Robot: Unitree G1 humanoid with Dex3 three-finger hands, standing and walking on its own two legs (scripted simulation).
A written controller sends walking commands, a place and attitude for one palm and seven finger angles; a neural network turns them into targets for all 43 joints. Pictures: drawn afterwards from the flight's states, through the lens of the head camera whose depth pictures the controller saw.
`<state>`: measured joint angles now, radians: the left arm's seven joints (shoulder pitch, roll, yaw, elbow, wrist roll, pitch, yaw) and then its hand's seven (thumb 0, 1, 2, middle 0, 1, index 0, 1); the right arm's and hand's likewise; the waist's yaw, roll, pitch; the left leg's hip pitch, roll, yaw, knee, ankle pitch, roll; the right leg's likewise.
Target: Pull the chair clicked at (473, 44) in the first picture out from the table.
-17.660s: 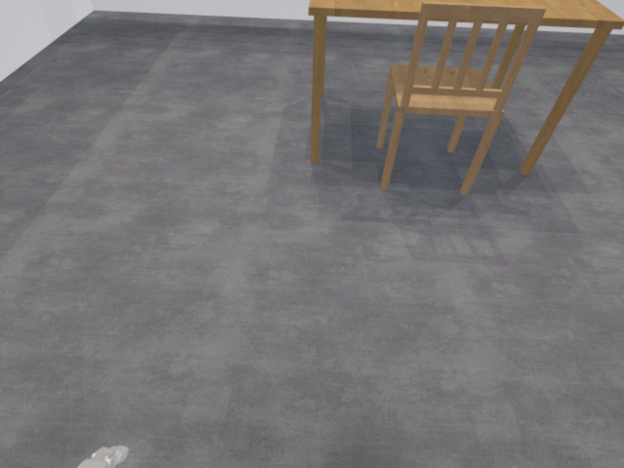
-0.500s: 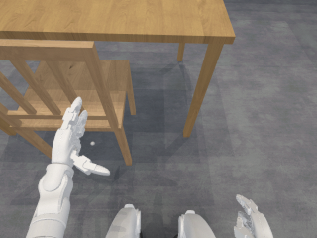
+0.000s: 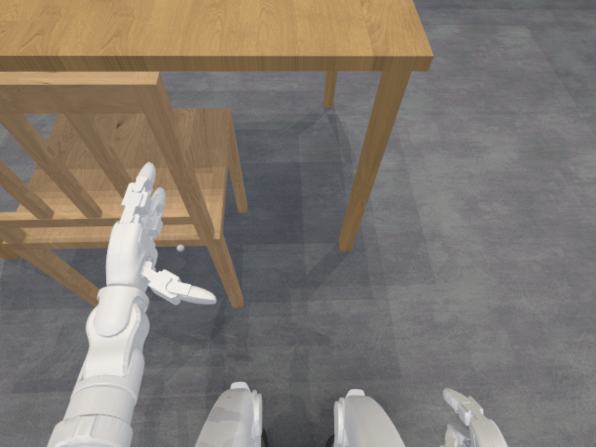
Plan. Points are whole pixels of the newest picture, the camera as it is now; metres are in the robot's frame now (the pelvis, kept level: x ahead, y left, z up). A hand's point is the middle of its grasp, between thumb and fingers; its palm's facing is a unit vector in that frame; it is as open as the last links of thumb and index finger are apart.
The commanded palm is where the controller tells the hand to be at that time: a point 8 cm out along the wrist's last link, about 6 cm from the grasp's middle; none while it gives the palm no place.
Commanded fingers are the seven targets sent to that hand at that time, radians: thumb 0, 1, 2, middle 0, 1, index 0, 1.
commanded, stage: aim the fingers beside a spindle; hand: left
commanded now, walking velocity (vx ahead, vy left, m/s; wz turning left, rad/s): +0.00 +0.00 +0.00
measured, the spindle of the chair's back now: (57, 171) +0.51 +0.38 +0.01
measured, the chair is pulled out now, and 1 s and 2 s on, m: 0.00 0.00 0.00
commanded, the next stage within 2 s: none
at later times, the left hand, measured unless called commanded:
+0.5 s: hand (178, 248) +0.37 +0.17 +0.02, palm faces +0.03 -1.00 -0.04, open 16.9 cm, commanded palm +0.34 +0.22 +0.03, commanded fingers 0.00 -0.50 0.30 -0.06 -0.08 -0.06 -0.08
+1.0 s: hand (177, 251) +0.36 +0.17 +0.03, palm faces +0.03 -1.00 -0.05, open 16.9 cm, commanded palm +0.33 +0.21 +0.02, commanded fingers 0.00 -0.50 0.30 -0.06 -0.08 -0.06 -0.08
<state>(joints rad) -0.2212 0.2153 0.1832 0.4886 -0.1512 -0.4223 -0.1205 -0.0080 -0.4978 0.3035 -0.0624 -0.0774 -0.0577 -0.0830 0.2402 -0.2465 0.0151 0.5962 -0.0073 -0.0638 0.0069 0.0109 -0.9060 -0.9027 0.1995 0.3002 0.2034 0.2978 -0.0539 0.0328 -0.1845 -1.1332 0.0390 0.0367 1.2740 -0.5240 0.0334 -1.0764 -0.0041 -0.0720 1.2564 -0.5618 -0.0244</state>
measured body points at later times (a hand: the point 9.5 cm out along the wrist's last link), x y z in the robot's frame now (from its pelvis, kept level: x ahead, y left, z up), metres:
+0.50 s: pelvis +0.00 +0.00 +0.00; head +0.11 +0.01 +0.43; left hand +0.36 +0.22 +0.02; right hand +0.15 -0.25 -0.11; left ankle +0.04 +0.10 -0.62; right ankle +0.02 -0.11 -0.62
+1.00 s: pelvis +0.00 +0.00 +0.00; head +0.10 +0.01 +0.44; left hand +0.35 +0.22 +0.03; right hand +0.15 -0.25 -0.11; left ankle +0.04 +0.10 -0.62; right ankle +0.02 -0.11 -0.62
